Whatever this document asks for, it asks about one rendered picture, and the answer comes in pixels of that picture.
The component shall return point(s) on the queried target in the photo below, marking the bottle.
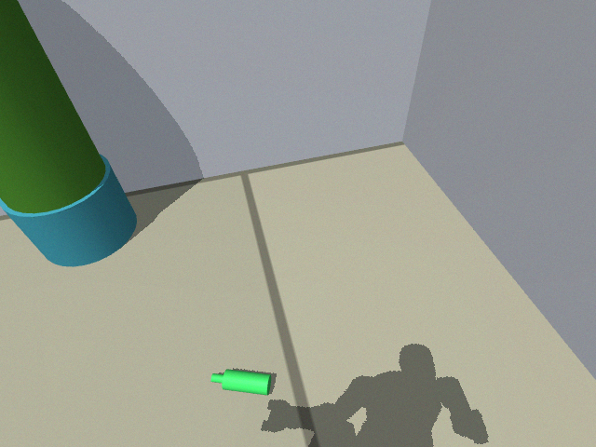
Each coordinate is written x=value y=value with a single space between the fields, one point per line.
x=249 y=382

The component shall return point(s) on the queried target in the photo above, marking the potted plant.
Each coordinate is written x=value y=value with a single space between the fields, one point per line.
x=54 y=185

